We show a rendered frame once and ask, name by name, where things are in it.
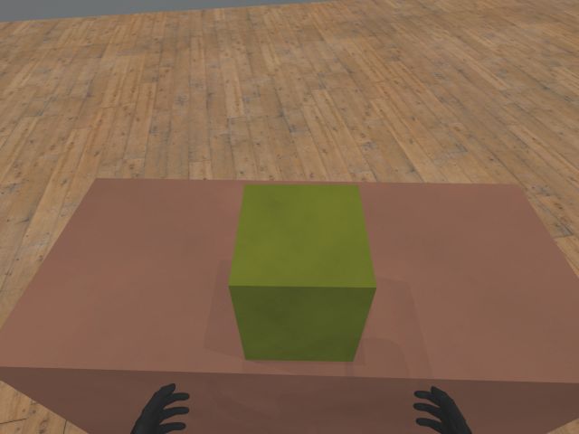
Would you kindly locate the carton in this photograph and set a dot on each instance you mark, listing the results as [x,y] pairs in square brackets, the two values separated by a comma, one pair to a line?
[302,279]

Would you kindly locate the pedestal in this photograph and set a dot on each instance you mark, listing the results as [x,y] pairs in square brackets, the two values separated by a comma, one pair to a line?
[473,296]

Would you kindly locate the robot left hand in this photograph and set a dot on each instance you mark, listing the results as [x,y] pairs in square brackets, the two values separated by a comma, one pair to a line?
[153,414]

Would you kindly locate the robot right hand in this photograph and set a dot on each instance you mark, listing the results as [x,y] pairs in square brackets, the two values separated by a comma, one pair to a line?
[452,421]

